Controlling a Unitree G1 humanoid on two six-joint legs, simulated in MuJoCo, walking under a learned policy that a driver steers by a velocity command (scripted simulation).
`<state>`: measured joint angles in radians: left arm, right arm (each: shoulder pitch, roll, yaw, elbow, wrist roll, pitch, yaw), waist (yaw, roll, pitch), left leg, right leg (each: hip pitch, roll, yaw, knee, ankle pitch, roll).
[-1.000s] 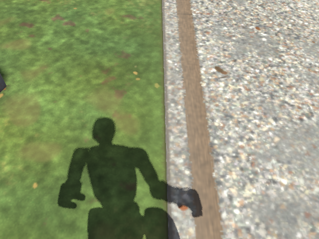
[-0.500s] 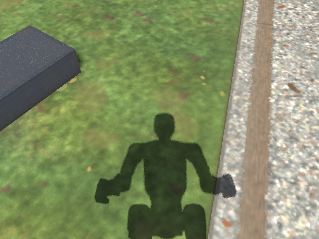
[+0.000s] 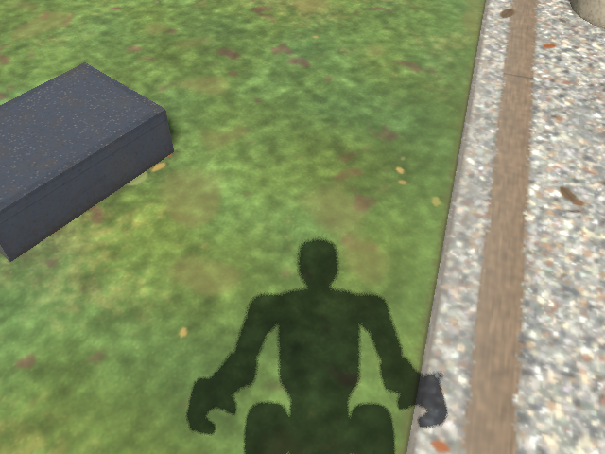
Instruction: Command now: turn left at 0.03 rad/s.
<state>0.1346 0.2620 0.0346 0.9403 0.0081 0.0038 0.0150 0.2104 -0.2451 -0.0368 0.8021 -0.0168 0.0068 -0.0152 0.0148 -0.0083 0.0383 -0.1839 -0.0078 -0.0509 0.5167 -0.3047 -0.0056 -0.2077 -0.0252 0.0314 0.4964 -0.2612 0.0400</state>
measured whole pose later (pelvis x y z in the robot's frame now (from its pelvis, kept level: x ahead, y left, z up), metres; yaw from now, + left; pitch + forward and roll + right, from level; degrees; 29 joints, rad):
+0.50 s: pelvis +0.04 -0.03 -0.01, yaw +0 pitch -1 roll +0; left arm 0.24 0.26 0.05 1.07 -0.02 -0.08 -0.01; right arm 0.31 -0.27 -0.05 0.92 0.02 -0.02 -0.02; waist 0.01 0.04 0.00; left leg -0.19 0.01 -0.06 0.64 -0.43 0.01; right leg -0.23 0.01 -0.05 0.57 -0.31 -0.05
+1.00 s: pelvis +0.28 +0.01 -0.02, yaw -1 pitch +1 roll +0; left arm 0.43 0.25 0.03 1.06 -0.01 -0.07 0.00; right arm -0.01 -0.25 -0.04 0.79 0.02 -0.09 0.04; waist 0.06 -0.01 0.06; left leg -0.48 -0.02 0.06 0.59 -0.13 0.07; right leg -0.07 -0.01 0.05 0.91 -0.48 -0.02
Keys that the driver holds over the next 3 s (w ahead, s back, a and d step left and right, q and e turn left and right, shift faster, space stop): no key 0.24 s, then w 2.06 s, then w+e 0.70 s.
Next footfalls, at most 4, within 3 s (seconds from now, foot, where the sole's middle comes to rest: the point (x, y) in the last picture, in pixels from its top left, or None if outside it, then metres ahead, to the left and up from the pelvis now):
0.94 left None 0.43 0.10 -0.77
1.46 right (373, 362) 0.74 -0.14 -0.77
2.02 left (281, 259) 1.05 0.10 -0.77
2.58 right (360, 185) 1.35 -0.14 -0.77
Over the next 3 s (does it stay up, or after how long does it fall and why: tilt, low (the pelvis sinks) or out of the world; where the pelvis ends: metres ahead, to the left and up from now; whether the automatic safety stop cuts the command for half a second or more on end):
stays up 1.43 -0.06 0.00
